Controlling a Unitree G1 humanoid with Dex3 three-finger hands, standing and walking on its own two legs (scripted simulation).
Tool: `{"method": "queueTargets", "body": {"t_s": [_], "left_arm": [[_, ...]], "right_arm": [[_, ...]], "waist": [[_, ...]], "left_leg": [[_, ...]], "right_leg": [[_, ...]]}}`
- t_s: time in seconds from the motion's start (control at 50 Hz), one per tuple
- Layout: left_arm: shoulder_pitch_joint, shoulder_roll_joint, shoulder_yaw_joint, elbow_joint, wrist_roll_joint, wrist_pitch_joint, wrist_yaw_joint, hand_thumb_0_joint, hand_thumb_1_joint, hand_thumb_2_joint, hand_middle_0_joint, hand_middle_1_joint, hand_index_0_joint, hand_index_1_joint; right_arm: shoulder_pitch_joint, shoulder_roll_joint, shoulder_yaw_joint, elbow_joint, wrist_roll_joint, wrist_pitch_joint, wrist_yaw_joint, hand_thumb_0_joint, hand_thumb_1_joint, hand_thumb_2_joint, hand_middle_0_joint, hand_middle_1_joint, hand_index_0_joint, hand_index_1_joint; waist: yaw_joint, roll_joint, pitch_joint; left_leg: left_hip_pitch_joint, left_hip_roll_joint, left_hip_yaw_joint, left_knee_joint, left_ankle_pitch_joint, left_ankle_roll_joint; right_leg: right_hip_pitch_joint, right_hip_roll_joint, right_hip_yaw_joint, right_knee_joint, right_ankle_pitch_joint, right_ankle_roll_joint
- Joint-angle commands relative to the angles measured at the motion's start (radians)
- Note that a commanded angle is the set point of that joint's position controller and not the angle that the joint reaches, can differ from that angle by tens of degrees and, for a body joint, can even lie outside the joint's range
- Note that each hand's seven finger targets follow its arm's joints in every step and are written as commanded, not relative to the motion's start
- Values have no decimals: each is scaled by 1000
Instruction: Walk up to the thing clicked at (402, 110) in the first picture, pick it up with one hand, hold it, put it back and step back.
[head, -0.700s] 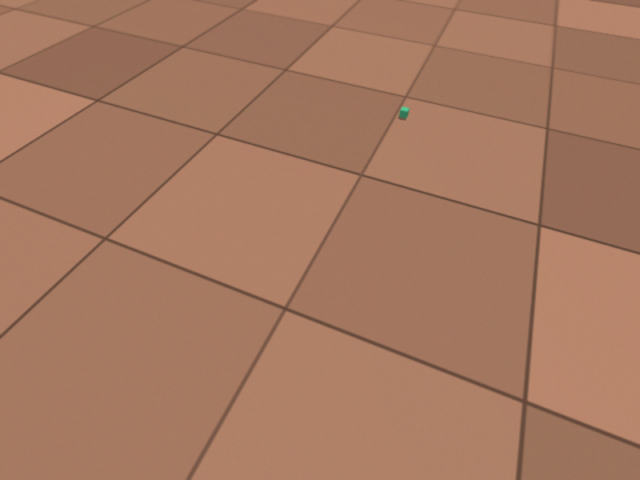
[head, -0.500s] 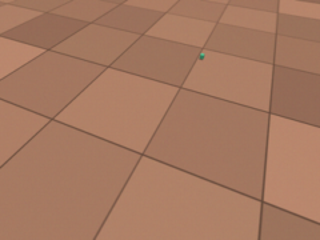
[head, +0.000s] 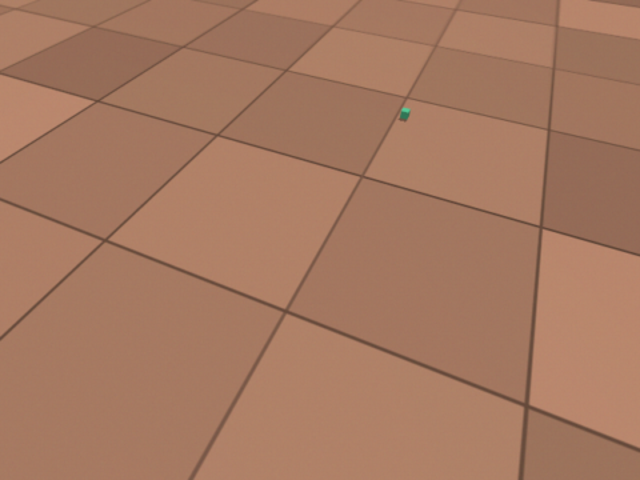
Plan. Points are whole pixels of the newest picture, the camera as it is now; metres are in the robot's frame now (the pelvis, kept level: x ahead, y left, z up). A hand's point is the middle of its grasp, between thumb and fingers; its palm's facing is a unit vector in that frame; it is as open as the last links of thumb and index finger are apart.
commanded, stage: stand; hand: left
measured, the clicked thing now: (405, 113) +2.12 -0.58 -0.76
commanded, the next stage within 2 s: walk up in 0.42 s
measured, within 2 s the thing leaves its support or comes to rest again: neither
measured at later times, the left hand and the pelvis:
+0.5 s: hand out of the picture +0.08 +0.26 -0.15, palm faces -0.09 -0.94 -0.33, open 7.4 cm; pelvis +0.00 +0.00 +0.00, yaw -5 degrees
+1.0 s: hand (221, 375) +0.31 +0.15 -0.12, palm faces -0.36 -0.80 -0.47, open 7.4 cm; pelvis +0.17 -0.10 -0.01, yaw -28 degrees
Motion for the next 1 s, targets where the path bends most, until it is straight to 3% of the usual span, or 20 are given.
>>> {"method": "queueTargets", "body": {"t_s": [0.0, 0.38, 0.4, 0.42, 0.44, 0.46, 0.48, 0.5, 0.52, 0.6, 0.64, 0.7, 0.74, 0.76, 0.78, 0.8, 0.82, 0.84, 0.9, 0.98], "left_arm": [[-40, 209, 46, -60, 3, -21, 10, 0, 900, 900, -200, -300, -200, -300], [-38, 213, 47, -62, 4, -21, 11, 0, 900, 900, -200, -300, -200, -300], [66, 381, 124, -149, 12, -25, -40, 0, 900, 900, -200, -300, -200, -300], [-18, 363, 120, -162, 11, -27, -54, 0, 900, 900, -200, -300, -200, -300], [-121, 338, 118, -200, 12, -26, -60, 0, 900, 900, -200, -300, -200, -300], [-257, 295, 121, -245, 14, -30, -65, 0, 900, 900, -200, -300, -200, -300], [-314, 258, 116, -275, 12, -37, -66, 0, 900, 900, -200, -300, -200, -300], [-251, 283, 116, -277, 23, -38, -68, 0, 900, 900, -200, -300, -200, -300], [-174, 304, 118, -262, 16, -39, -72, 0, 900, 900, -200, -300, -200, -300], [-8, 311, 133, -215, 0, -20, -116, 0, 900, 900, -200, -300, -200, -300], [42, 312, 136, -200, -2, -19, -121, 0, 900, 900, -200, -300, -200, -300], [30, 314, 140, -208, 4, -23, -121, 0, 900, 900, -200, -300, -200, -300], [133, 324, 146, -176, 5, -30, -107, 0, 900, 900, -200, -300, -200, -300], [264, 378, 165, -129, 4, -44, -90, 0, 900, 900, -200, -300, -200, -300], [406, 459, 190, -95, 4, -53, -63, 0, 900, 900, -200, -300, -200, -300], [370, 493, 187, -117, -6, -54, -50, 0, 900, 900, -200, -300, -200, -300], [318, 514, 180, -136, -20, -54, -38, 0, 900, 900, -200, -300, -200, -300], [247, 509, 174, -170, -18, -59, -18, 0, 900, 900, -200, -300, -200, -300], [145, 435, 149, -199, -24, -77, 11, 0, 900, 900, -200, -300, -200, -300], [88, 400, 138, -231, -29, -116, 13, 0, 900, 900, -200, -300, -200, -300]], "right_arm": [[-38, -210, -40, -59, 1, -23, -12, 0, -900, -900, 200, 300, 200, 300], [-27, -211, -39, -56, -1, -20, -12, 0, -900, -900, 200, 300, 200, 300], [-52, -390, -145, -201, -32, -58, 42, 0, -900, -900, 200, 300, 200, 300], [-28, -365, -142, -182, -35, -60, 58, 0, -900, -900, 200, 300, 200, 300], [51, -355, -145, -171, -38, -60, 62, 0, -900, -900, 200, 300, 200, 300], [155, -357, -155, -167, -24, -60, 62, 0, -900, -900, 200, 300, 200, 300], [153, -389, -169, -169, -25, -60, 57, 0, -900, -900, 200, 300, 200, 300], [32, -399, -173, -221, -21, -68, 57, 0, -900, -900, 200, 300, 200, 300], [-40, -389, -170, -257, -25, -73, 58, 0, -900, -900, 200, 300, 200, 300], [-139, -399, -171, -297, -21, -99, 77, 0, -900, -900, 200, 300, 200, 300], [-181, -387, -169, -315, -20, -99, 89, 0, -900, -900, 200, 300, 200, 300], [-146, -385, -167, -314, -28, -85, 98, 0, -900, -900, 200, 300, 200, 300], [-184, -379, -161, -328, -29, -73, 101, 0, -900, -900, 200, 300, 200, 300], [-177, -330, -139, -341, -37, -68, 106, 0, -900, -900, 200, 300, 200, 300], [-190, -256, -108, -377, -35, -67, 116, 0, -900, -900, 200, 300, 200, 300], [-207, -268, -97, -413, -12, -72, 129, 0, -900, -900, 200, 300, 200, 300], [-255, -314, -103, -419, -18, -84, 130, 0, -900, -900, 200, 300, 200, 300], [-265, -342, -104, -409, -7, -93, 132, 0, -900, -900, 200, 300, 200, 300], [-163, -340, -100, -355, 0, -77, 132, 0, -900, -900, 200, 300, 200, 300], [-117, -331, -109, -362, -22, -38, 153, 0, -900, -900, 200, 300, 200, 300]], "waist": [[3, -7, -104], [1, -3, -73], [-16, 93, -175], [-62, 27, -113], [-129, 37, -57], [-208, 114, -59], [-214, 286, -55], [-131, 208, -66], [-72, 155, -78], [27, 145, -78], [57, 137, -70], [39, 82, -21], [104, -17, -31], [157, -207, -70], [219, -426, -48], [177, -411, 14], [161, -325, 32], [125, -222, 15], [29, -143, -28], [-28, -141, 28]], "left_leg": [[16, 115, -79, -42, 155, 33], [7, 115, -78, -52, 106, 33], [164, 106, -6, 141, -403, 85], [203, 88, -15, 163, -481, 110], [316, 103, -24, 107, -512, 126], [427, 223, -138, -32, -580, 171], [356, 422, -323, -183, -554, 233], [267, 512, -345, -224, -475, 250], [201, 500, -297, -223, -420, 234], [51, 388, -41, -208, -478, 182], [42, 324, 105, -129, -412, 157], [-93, 270, 195, -37, -488, 160], [-277, 236, 248, 152, -537, 145], [-399, 143, 295, 509, -430, 110], [-634, 42, 261, 857, -452, 53], [-774, -14, 86, 948, -423, 11], [-807, 19, -36, 960, -391, -3], [-841, 78, -89, 941, -351, 4], [-669, 125, -112, 828, -169, 21], [-558, 86, -56, 659, 14, -9]], "right_leg": [[36, -125, 87, -45, 164, -26], [15, -124, 94, -68, 113, -26], [-225, -133, 269, -35, -347, -91], [-423, -133, 291, -72, -451, -69], [-633, -102, 230, -56, -426, -36], [-777, -45, 97, 106, -335, 2], [-827, -30, 11, 450, -269, -21], [-762, -110, 25, 558, -272, -24], [-674, -138, 31, 588, -251, -23], [-480, -196, 9, 538, -175, 1], [-400, -187, -39, 464, -94, 8], [-268, -142, -156, 424, -31, 6], [-47, -115, -168, 364, -37, -17], [102, -72, -91, 308, -170, -56], [154, -166, 246, 109, -547, -130], [133, -304, 709, -174, -806, -203], [125, -409, 929, -312, -865, -244], [170, -423, 861, -296, -753, -272], [58, -305, 517, -165, -431, -169], [-119, -180, 295, -241, -352, -130]]}}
